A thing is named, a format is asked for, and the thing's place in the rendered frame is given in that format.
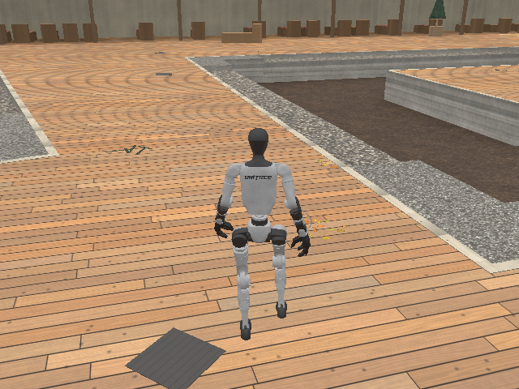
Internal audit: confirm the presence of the left robot upper arm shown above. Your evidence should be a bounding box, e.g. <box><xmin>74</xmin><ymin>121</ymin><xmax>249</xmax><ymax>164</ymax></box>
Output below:
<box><xmin>220</xmin><ymin>163</ymin><xmax>242</xmax><ymax>207</ymax></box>

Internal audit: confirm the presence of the humanoid robot torso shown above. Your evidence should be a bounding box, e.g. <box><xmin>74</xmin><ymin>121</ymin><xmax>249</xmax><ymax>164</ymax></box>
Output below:
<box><xmin>240</xmin><ymin>160</ymin><xmax>278</xmax><ymax>243</ymax></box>

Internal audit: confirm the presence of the right robot shin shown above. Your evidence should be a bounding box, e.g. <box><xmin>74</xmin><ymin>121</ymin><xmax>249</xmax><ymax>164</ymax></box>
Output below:
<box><xmin>275</xmin><ymin>255</ymin><xmax>286</xmax><ymax>308</ymax></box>

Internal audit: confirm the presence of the left robot hand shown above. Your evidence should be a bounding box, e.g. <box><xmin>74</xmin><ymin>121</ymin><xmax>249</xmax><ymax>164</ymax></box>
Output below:
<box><xmin>214</xmin><ymin>221</ymin><xmax>234</xmax><ymax>238</ymax></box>

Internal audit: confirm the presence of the robot left forearm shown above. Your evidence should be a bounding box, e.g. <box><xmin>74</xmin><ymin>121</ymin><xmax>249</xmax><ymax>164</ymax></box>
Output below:
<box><xmin>215</xmin><ymin>195</ymin><xmax>229</xmax><ymax>224</ymax></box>

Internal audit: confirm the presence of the robot right forearm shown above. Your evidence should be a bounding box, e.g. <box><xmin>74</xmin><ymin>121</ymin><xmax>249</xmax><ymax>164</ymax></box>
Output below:
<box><xmin>290</xmin><ymin>196</ymin><xmax>308</xmax><ymax>237</ymax></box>

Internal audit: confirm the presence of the right robot upper arm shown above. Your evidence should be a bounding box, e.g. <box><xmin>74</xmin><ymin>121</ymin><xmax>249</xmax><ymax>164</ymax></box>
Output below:
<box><xmin>275</xmin><ymin>163</ymin><xmax>298</xmax><ymax>209</ymax></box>

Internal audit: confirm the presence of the right robot hand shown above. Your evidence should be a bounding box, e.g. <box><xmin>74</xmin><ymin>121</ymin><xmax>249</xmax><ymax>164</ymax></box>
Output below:
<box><xmin>291</xmin><ymin>234</ymin><xmax>311</xmax><ymax>257</ymax></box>

